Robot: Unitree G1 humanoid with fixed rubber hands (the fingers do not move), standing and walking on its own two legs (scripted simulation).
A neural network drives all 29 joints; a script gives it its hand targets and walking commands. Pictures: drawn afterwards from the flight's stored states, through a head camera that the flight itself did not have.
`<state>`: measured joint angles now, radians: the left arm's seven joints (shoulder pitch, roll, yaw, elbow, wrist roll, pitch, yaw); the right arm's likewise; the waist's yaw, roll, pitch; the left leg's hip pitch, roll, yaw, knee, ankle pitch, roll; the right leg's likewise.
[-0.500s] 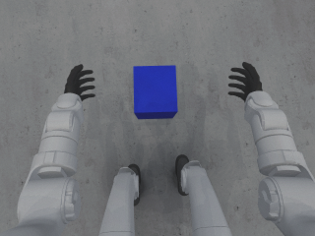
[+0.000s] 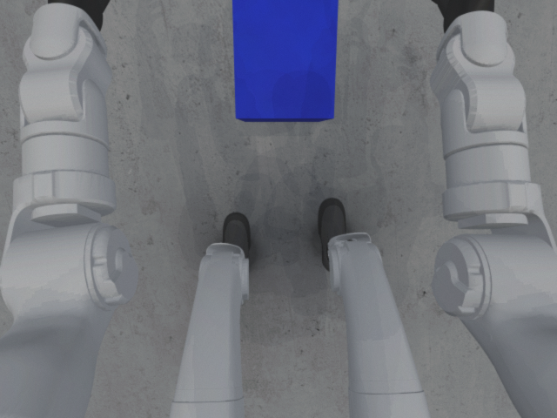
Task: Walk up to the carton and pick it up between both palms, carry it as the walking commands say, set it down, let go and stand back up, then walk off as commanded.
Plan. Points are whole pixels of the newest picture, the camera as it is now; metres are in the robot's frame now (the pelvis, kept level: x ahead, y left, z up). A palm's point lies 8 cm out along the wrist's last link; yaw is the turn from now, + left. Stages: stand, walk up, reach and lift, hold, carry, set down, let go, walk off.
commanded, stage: reach and lift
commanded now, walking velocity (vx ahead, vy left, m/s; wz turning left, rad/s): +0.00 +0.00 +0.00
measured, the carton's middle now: (283, 70) +0.54 -0.02 -0.55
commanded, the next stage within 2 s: none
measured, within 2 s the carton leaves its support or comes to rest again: neither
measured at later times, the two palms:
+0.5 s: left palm (132, 10) +0.56 +0.16 -0.21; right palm (428, 24) +0.53 -0.18 -0.22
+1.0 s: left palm (176, 47) +0.56 +0.16 -0.37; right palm (384, 51) +0.53 -0.18 -0.37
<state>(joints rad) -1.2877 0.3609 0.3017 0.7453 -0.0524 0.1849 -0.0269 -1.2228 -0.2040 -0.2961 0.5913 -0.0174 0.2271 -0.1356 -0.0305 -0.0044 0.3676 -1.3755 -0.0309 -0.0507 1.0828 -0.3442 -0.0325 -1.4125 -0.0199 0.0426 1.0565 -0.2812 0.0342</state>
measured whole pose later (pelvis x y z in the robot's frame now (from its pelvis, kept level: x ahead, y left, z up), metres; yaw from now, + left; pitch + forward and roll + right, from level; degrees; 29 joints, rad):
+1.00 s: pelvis -0.03 +0.00 -0.21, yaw -1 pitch +35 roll +0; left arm -1.56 0.41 0.16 0.94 -0.11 0.23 0.10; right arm -1.49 -0.31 -0.16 0.83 0.18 0.25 -0.18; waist -0.02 -0.02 0.48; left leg -1.96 -0.06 -0.09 1.99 -0.64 -0.08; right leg -2.01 0.06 0.06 1.94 -0.54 0.06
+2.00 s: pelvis -0.03 +0.00 -0.31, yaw -1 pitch +32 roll +0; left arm -1.54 0.43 0.00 1.07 -0.24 0.09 0.11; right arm -1.57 -0.33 -0.05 1.16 0.31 0.08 -0.13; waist 0.00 -0.05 0.52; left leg -2.18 -0.04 -0.07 2.29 -0.66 -0.07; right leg -2.24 0.03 0.05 2.23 -0.55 0.05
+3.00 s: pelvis -0.02 +0.00 -0.31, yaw -1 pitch +32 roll -2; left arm -1.54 0.28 0.16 0.98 -0.09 0.19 0.06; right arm -1.53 -0.33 -0.09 1.04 0.20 0.21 -0.13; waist 0.00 0.01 0.52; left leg -2.17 -0.08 -0.09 2.32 -0.70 -0.07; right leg -2.20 0.04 0.05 2.25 -0.61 0.09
